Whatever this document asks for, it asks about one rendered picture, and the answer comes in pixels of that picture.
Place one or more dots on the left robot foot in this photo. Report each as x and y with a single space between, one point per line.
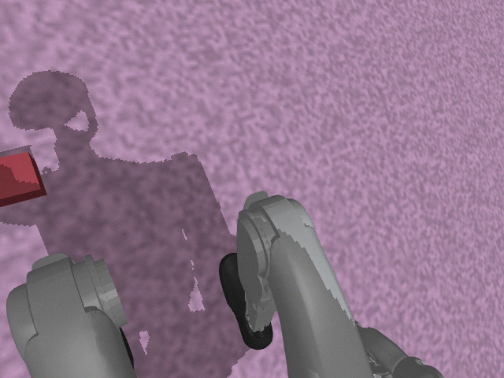
127 348

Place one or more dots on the right robot arm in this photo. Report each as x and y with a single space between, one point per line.
412 367

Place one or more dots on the right robot hand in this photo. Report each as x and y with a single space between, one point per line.
382 353

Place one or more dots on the carton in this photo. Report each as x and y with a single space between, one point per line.
19 179

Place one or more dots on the right robot foot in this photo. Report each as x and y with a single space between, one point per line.
235 297

